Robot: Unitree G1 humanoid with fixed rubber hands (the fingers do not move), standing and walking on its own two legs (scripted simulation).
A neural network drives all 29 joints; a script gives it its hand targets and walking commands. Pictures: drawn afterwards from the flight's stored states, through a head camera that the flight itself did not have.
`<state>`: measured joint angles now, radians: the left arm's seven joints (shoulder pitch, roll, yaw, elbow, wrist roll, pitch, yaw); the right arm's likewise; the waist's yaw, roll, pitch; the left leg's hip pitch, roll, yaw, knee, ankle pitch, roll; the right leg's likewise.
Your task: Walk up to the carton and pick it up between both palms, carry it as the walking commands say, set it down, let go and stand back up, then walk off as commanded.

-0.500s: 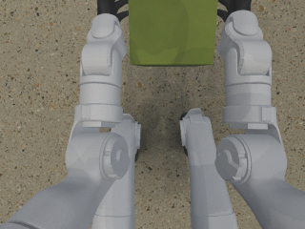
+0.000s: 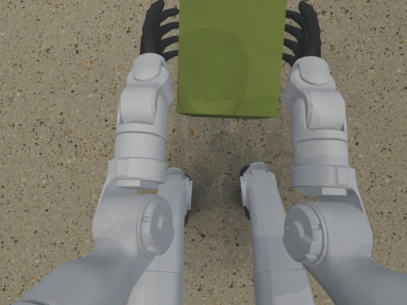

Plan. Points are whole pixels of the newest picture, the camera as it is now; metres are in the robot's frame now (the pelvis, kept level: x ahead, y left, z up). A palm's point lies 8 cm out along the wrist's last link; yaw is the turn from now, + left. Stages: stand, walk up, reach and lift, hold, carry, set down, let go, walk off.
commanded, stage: reach and lift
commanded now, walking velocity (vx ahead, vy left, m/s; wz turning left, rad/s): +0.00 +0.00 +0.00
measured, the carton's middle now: (227, 56) +0.52 -0.03 -0.13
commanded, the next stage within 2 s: none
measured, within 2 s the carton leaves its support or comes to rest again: neither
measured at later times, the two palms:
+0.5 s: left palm (134, 57) +0.47 +0.10 +0.01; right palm (322, 51) +0.46 -0.14 +0.01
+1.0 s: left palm (102, 32) +0.45 +0.09 +0.12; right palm (400, 16) +0.44 -0.14 +0.13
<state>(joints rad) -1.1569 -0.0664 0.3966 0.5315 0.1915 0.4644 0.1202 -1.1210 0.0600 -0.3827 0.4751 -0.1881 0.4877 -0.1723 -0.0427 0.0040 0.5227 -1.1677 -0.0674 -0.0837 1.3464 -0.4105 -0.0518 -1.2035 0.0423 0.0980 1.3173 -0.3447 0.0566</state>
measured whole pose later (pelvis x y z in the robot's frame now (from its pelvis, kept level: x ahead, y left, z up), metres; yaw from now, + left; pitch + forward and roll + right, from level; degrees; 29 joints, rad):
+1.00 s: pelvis +0.08 +0.00 +0.12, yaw +0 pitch +6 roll +0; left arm -0.61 -0.24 0.45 0.61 0.33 0.44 0.09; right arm -0.65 0.23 -0.44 0.60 -0.38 0.48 -0.11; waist -0.07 0.00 0.03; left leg -0.57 -0.04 -0.09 0.77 -0.32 -0.03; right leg -0.61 0.02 0.09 0.76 -0.27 0.03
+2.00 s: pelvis +0.09 +0.00 +0.14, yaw +0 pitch -8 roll +0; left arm -0.50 -0.23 0.33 0.49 0.31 0.71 0.09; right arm -0.49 0.23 -0.30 0.48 -0.34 0.71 -0.11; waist 0.00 0.00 0.08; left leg -0.16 -0.02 -0.10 0.53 -0.24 -0.03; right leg -0.20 0.01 0.09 0.54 -0.21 0.02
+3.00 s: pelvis +0.08 -0.01 +0.14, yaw +0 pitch -10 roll +1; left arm -0.46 -0.22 0.28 0.50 0.30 0.74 0.09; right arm -0.44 0.21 -0.25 0.48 -0.31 0.76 -0.12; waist 0.01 0.00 0.05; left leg -0.13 -0.02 -0.10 0.54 -0.25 -0.03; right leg -0.18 0.01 0.09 0.55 -0.21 0.02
